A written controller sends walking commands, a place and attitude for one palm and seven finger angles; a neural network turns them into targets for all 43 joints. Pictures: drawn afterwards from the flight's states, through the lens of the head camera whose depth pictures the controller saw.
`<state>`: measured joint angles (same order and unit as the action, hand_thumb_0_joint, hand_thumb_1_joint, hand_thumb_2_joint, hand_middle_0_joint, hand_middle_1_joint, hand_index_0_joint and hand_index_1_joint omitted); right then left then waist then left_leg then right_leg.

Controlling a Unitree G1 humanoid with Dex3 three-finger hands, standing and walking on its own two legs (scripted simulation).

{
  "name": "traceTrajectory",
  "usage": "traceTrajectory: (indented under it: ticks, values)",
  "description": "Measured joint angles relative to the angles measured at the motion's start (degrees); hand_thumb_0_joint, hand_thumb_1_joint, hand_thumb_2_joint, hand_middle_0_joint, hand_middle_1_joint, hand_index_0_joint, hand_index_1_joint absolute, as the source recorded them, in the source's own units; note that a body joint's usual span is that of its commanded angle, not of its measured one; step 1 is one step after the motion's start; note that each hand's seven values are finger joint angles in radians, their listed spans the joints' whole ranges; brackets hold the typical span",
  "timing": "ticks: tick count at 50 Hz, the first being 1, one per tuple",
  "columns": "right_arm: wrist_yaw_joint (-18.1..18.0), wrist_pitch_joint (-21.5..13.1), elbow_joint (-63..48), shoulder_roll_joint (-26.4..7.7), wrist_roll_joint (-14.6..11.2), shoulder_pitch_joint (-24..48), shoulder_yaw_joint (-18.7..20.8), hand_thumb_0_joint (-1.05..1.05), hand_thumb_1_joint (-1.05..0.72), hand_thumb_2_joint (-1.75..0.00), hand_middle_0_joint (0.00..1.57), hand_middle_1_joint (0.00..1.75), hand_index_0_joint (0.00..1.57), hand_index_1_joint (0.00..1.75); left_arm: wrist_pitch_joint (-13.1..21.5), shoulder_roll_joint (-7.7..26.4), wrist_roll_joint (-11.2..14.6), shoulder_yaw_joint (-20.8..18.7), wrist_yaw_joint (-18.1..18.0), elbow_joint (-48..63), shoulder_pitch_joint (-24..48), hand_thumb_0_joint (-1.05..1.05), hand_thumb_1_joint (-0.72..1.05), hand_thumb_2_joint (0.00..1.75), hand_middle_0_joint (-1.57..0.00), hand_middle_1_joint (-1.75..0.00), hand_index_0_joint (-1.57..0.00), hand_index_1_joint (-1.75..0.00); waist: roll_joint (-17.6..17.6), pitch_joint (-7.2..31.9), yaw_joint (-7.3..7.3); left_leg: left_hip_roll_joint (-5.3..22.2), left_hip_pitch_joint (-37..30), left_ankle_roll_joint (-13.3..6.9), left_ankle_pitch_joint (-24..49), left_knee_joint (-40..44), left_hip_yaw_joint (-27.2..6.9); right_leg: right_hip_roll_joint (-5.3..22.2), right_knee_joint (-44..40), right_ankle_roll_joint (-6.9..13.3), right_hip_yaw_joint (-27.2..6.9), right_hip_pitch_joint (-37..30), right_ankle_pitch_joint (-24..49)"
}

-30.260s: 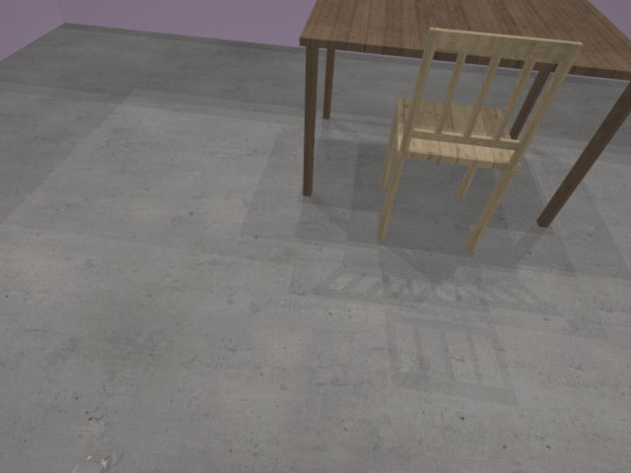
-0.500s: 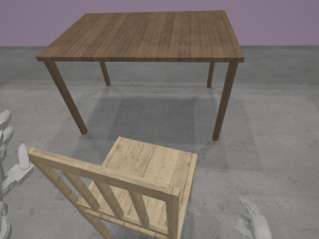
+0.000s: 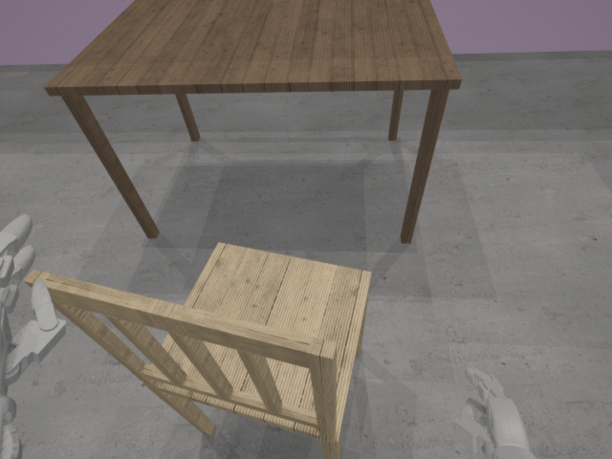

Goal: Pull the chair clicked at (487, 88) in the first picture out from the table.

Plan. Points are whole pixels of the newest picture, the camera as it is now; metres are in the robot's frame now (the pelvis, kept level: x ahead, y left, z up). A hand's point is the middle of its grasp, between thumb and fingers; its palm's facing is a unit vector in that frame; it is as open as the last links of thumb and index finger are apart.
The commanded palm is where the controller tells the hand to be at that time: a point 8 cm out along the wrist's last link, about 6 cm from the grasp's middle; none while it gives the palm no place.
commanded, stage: step back with the hand held close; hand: left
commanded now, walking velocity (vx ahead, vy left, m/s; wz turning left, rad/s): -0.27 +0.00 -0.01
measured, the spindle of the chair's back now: (206, 365) +0.26 +0.19 -0.09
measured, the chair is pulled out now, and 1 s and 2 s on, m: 0.59 0.59 0.59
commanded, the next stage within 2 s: stop stepping back and stand still in 1.44 s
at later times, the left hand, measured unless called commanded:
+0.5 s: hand out of the picture +0.12 +0.27 +0.15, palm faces +0.43 -0.79 -0.44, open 7.4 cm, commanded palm +0.06 +0.31 +0.18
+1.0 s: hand out of the picture +0.09 +0.29 +0.16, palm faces +0.48 -0.75 -0.45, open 7.4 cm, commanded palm +0.01 +0.32 +0.18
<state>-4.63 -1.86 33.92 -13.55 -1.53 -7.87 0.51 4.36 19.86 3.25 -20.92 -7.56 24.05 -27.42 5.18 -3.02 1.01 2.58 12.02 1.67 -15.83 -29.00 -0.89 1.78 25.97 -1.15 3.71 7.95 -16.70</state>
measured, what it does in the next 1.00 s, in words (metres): shifts its weight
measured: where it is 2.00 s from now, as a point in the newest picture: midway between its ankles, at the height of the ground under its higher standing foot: outside the picture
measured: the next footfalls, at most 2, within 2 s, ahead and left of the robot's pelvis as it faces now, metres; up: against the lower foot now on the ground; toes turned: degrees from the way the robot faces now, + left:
right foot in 1.18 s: -0.20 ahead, -0.16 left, +0.00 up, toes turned -1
left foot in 1.46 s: -0.14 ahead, +0.12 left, +0.00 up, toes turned +0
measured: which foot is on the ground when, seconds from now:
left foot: down 0.00-1.00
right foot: down 0.00-0.96, up 0.98-1.00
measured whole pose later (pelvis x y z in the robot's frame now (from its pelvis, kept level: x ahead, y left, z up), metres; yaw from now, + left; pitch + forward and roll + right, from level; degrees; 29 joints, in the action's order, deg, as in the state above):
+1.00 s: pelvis -0.12 +0.02 -0.02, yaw +2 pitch +0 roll -2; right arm -4.8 -6.0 36.9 -11.6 -0.2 -10.3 0.7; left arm 11.9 25.2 2.5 -26.6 -10.5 32.1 -29.0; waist -0.7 -3.6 0.1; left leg 1.5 25.6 -0.2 -12.8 -39.3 -1.5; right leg 1.2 41.9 -0.9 1.1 26.0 -20.5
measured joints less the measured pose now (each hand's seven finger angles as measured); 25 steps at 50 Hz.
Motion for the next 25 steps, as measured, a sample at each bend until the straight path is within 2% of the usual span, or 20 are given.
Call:
traceTrajectory:
  ticks: [5, 12, 16, 21, 25]
  values:
    - [-0.3, 2.2, -1.4, 0.2, -0.3, -0.2, 0.9, 0.01, -0.91, -0.90, 0.20, 0.30, 0.20, 0.30, 1.0, 2.2, 0.0, 0.2, 0.1, 4.5, -5.4, 0.01, 0.89, 0.89, -0.21, -0.30, -0.21, -0.30, -1.4, -1.1, -0.99, -0.7, 2.1, -0.4, 1.5, 0.4, 0.6, 0.8, 1.4, -0.4, -0.6, 3.1, 0.6]
    - [-1.0, 3.0, -0.7, 1.3, -0.6, -1.2, 1.2, 0.02, -0.91, -0.90, 0.20, 0.30, 0.20, 0.30, 2.2, 5.8, 0.6, -3.0, -1.1, 6.5, -7.3, 0.01, 0.88, 0.89, -0.22, -0.30, -0.21, -0.30, -2.5, -0.5, -0.65, -0.7, 4.6, -0.3, 2.9, -0.5, 0.1, 0.8, 2.6, -0.2, -0.2, 5.5, 1.6]
    - [-1.0, 2.5, -0.2, 1.6, -0.5, -1.2, 0.8, 0.02, -0.91, -0.90, 0.20, 0.30, 0.20, 0.30, 2.3, 4.7, 0.6, -3.1, -1.7, 5.1, -6.4, 0.01, 0.89, 0.89, -0.22, -0.30, -0.21, -0.30, -2.3, 0.5, -0.48, -0.3, 6.2, -0.2, 3.6, -1.5, -0.4, 0.3, 2.8, 0.0, 0.2, 6.6, 2.7]
    - [-1.0, 1.2, -0.3, 1.0, -0.3, -1.8, 0.4, 0.02, -0.91, -0.90, 0.20, 0.30, 0.20, 0.30, 2.2, 2.7, 0.3, -0.9, -2.2, 5.0, -5.9, 0.01, 0.89, 0.89, -0.21, -0.30, -0.21, -0.30, -2.5, 1.5, -0.26, -0.1, 8.9, -0.7, 3.2, -4.3, -0.9, 0.0, 4.0, 0.1, 0.5, 8.4, 3.5]
    - [-1.4, -0.1, -0.4, 0.7, 0.1, -2.8, -0.1, 0.01, -0.91, -0.90, 0.20, 0.30, 0.20, 0.30, 2.9, 2.8, -0.1, -0.3, -2.7, 6.2, -5.2, 0.01, 0.89, 0.89, -0.22, -0.30, -0.21, -0.30, -3.5, 1.8, -0.19, -0.2, 10.5, -1.2, 2.9, -5.9, -1.1, 0.2, 5.4, 0.0, 0.6, 9.8, 2.9]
